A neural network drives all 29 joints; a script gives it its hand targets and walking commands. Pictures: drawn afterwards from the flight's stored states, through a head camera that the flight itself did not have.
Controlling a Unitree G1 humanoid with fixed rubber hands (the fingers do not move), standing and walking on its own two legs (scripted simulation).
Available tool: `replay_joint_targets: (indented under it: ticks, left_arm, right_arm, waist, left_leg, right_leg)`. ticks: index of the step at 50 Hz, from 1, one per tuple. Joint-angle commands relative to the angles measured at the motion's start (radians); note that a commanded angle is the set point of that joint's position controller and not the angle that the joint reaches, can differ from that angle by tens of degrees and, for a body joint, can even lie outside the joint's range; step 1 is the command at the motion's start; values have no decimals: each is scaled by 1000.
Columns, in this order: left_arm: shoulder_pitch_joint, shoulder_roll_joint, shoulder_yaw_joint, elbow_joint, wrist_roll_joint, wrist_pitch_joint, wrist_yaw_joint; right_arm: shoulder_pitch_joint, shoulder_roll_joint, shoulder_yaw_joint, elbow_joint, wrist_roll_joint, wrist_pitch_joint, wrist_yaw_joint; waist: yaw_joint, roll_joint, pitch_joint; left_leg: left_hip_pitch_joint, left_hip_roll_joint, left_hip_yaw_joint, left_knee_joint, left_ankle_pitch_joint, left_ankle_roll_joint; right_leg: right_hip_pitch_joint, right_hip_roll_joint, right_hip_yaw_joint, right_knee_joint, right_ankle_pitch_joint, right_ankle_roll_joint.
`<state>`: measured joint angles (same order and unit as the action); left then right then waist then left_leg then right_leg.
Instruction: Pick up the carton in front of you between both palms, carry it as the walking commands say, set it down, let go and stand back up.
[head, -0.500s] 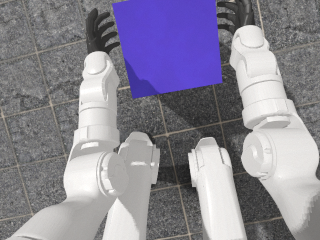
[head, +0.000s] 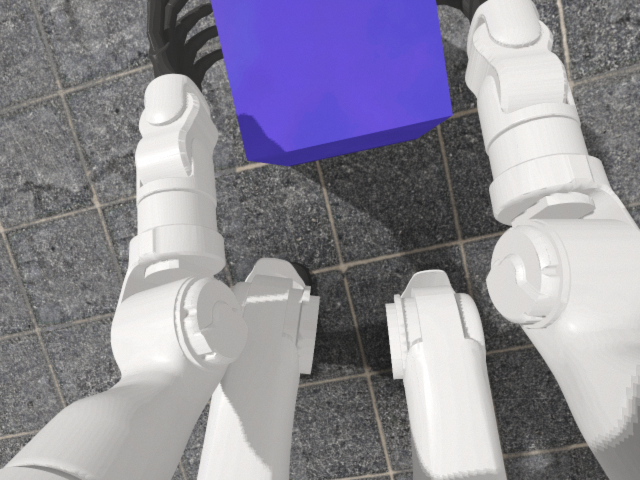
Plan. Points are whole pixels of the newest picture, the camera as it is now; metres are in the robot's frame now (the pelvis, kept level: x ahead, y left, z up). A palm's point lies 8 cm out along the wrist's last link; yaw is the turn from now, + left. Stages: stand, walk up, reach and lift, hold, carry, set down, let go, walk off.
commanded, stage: set down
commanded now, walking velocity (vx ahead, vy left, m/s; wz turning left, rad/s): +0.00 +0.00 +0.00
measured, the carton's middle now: (334, 69) +0.54 +0.04 -0.27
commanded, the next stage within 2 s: none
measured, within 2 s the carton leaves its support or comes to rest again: neither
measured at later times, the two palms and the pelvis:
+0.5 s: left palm (177, 72) +0.51 +0.19 -0.14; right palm (491, 0) +0.56 -0.11 -0.14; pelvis +0.00 +0.00 -0.01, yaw +1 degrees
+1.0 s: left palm (173, 125) +0.46 +0.23 -0.20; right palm (501, 79) +0.52 -0.15 -0.23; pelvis -0.01 +0.00 -0.02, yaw +1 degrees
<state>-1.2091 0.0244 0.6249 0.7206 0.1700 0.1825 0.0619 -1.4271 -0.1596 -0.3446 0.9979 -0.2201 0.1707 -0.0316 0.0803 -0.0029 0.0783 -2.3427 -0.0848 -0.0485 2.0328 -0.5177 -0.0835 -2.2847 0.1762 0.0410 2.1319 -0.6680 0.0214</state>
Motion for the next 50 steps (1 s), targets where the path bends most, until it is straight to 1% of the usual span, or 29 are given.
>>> replay_joint_targets:
  ticks: [1, 11, 23, 28, 31, 36, 38, 39, 40, 41, 42, 43, 45, 47, 48, 49, 50]
  left_arm:
    - [-374, -679, -378, 156, -29, 52, -229]
    - [-330, -573, -290, 203, 19, 49, -219]
    - [-289, -436, -209, 274, 46, 29, -202]
    - [-267, -380, -176, 305, 54, 23, -198]
    - [-263, -361, -164, 324, 54, 14, -196]
    - [-277, -297, -152, 316, 40, -19, -174]
    - [-242, -196, -121, 316, 34, -48, -142]
    - [-200, -98, -95, 326, 28, -68, -114]
    - [-146, 55, -67, 327, 14, -94, -72]
    - [-116, 212, -71, 322, -17, -124, -26]
    - [-130, 283, -92, 313, -61, -150, 5]
    - [-152, 301, -124, 308, -110, -173, 23]
    - [-196, 308, -185, 308, -203, -206, 36]
    - [-255, 309, -259, 252, -306, -229, 35]
    - [-273, 311, -292, 229, -348, -231, 32]
    - [-279, 313, -318, 220, -378, -228, 31]
    - [-272, 313, -343, 232, -402, -221, 29]
  right_arm:
    - [-132, 723, 238, 167, 10, 56, 195]
    - [-98, 618, 165, 230, -37, 56, 194]
    - [-94, 483, 128, 294, -59, 42, 187]
    - [-106, 434, 128, 300, -49, 35, 186]
    - [-137, 406, 142, 274, -31, 21, 180]
    - [-166, 349, 176, 243, -8, -1, 160]
    - [-154, 230, 172, 239, -1, -18, 130]
    - [-133, 120, 165, 235, 6, -31, 102]
    - [-102, -39, 153, 209, 24, -51, 60]
    - [-95, -199, 171, 192, 61, -72, 19]
    - [-131, -265, 207, 152, 115, -92, -10]
    - [-177, -281, 247, 126, 171, -108, -26]
    - [-257, -293, 299, 69, 256, -135, -35]
    - [-329, -298, 351, -24, 319, -157, -34]
    - [-358, -307, 373, -75, 348, -162, -35]
    - [-366, -313, 392, -100, 369, -160, -36]
    - [-357, -316, 406, -98, 385, -153, -34]
  waist:
    - [-18, -113, -813]
    - [-30, -100, -723]
    - [-47, -90, -606]
    - [-41, -85, -561]
    - [-32, -78, -545]
    - [-21, -80, -541]
    - [-12, -80, -558]
    - [-8, -81, -568]
    - [0, -80, -583]
    - [19, -80, -610]
    - [40, -74, -655]
    - [61, -86, -688]
    - [67, -107, -737]
    - [56, -166, -849]
    - [53, -193, -909]
    - [52, -212, -958]
    - [48, -221, -983]
  left_leg:
    - [513, -40, 118, -65, 310, 28]
    - [467, -35, 111, -70, 265, 31]
    - [422, -29, 114, -56, 181, 30]
    - [395, -26, 118, -43, 147, 31]
    - [388, -25, 117, -29, 147, 31]
    - [422, -17, 119, -4, 166, 26]
    - [456, -8, 123, 8, 193, 18]
    - [473, -1, 125, 12, 205, 14]
    - [491, 9, 129, 12, 222, 7]
    - [506, 19, 130, 10, 240, 2]
    - [513, 28, 128, 7, 274, -3]
    - [518, 36, 123, 6, 313, -1]
    - [539, 48, 110, 23, 398, 9]
    - [532, 61, 105, 58, 462, 22]
    - [522, 66, 106, 69, 474, 25]
    - [515, 68, 109, 70, 474, 28]
    - [515, 69, 111, 62, 460, 31]
  right_leg:
    - [367, -31, -31, -254, 355, -33]
    - [313, -41, -25, -257, 308, -42]
    - [301, -59, -18, -248, 245, -53]
    - [296, -65, -9, -238, 214, -57]
    - [290, -68, 0, -225, 216, -57]
    - [305, -75, 1, -205, 239, -45]
    - [326, -84, 2, -195, 261, -35]
    - [342, -92, 1, -192, 270, -29]
    - [355, -100, 0, -189, 280, -23]
    - [366, -114, 4, -184, 291, -16]
    - [375, -123, 8, -180, 312, -9]
    - [391, -130, 19, -177, 342, -6]
    - [428, -140, 37, -155, 426, -7]
    - [543, -147, 47, -127, 527, -5]
    - [610, -149, 48, -114, 567, -4]
    - [673, -152, 46, -107, 590, -2]
    - [710, -153, 40, -107, 584, 0]
